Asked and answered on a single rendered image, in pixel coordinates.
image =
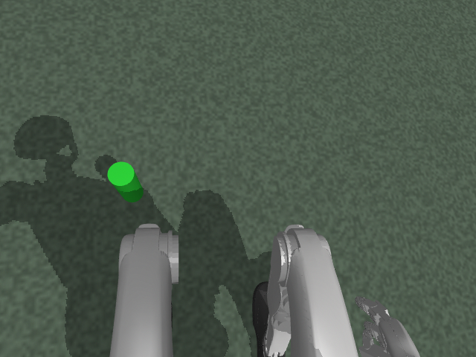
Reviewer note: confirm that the can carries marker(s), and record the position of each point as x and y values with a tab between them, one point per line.
124	179

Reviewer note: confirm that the right robot foot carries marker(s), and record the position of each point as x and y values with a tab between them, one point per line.
260	317

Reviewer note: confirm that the right robot hand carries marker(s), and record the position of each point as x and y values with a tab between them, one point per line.
393	338

